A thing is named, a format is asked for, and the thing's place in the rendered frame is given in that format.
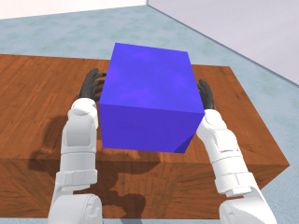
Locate robot right forearm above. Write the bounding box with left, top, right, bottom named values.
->
left=196, top=109, right=277, bottom=224

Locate robot left forearm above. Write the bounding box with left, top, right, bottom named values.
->
left=47, top=98, right=98, bottom=224

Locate right robot upper arm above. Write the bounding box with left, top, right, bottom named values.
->
left=219, top=196, right=276, bottom=224

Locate pedestal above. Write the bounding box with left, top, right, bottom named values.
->
left=0, top=53, right=290, bottom=219

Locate robot left hand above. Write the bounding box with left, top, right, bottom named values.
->
left=78, top=68, right=107, bottom=102

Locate robot right hand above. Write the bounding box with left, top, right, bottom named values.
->
left=196, top=78, right=215, bottom=110

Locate carton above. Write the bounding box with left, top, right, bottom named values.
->
left=98, top=42, right=206, bottom=154

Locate left robot upper arm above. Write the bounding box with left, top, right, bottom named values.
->
left=48, top=193, right=103, bottom=224

